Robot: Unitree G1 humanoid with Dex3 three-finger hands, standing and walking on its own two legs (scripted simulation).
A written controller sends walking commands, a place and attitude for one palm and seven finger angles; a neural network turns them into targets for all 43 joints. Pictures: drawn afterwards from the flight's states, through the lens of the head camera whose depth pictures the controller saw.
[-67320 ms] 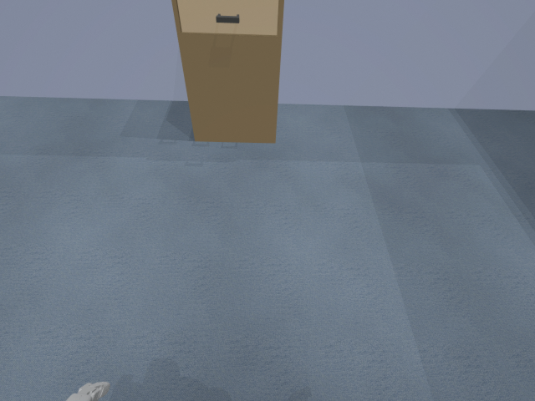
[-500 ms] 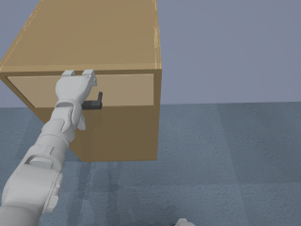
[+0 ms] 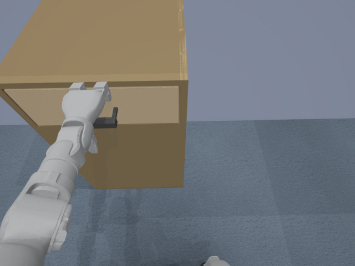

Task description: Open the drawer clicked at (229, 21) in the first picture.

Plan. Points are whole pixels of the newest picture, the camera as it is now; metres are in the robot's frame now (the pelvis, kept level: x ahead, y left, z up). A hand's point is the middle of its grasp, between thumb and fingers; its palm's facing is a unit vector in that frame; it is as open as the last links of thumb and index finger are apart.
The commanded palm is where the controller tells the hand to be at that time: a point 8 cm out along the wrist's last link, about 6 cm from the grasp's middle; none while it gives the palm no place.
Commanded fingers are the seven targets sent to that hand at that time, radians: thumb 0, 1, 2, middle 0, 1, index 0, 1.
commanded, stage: re-aim the fingers above the handle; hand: left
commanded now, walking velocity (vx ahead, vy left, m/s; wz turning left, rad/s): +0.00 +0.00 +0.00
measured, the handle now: (99, 116) +0.51 +0.21 -0.02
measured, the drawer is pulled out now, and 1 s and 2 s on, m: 0.00 0.00 0.00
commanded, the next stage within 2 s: lower the fingers behind the handle in 0.04 s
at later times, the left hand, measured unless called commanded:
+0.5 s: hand (93, 118) +0.46 +0.21 +0.03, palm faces -0.01 +0.01 -1.00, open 13.7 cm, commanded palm +0.44 +0.21 +0.06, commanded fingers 0.00 -0.50 0.30 -0.30 -1.20 -0.30 -1.20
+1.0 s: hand (102, 126) +0.46 +0.19 -0.01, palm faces +0.00 +0.01 -1.00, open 13.6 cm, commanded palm +0.44 +0.20 +0.03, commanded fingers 0.00 -0.50 0.30 -0.30 -1.20 -0.30 -1.20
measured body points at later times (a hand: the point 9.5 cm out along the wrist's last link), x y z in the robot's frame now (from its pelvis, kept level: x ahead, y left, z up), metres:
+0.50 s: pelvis -0.01 +0.00 -0.01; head +0.08 +0.00 +0.43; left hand +0.46 +0.20 +0.08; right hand +0.03 -0.27 -0.14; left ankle -0.04 +0.12 -0.71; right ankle +0.02 -0.13 -0.71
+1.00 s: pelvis -0.02 +0.00 -0.03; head +0.08 -0.01 +0.41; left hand +0.46 +0.19 +0.05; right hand +0.00 -0.27 -0.16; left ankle -0.04 +0.12 -0.71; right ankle +0.02 -0.13 -0.71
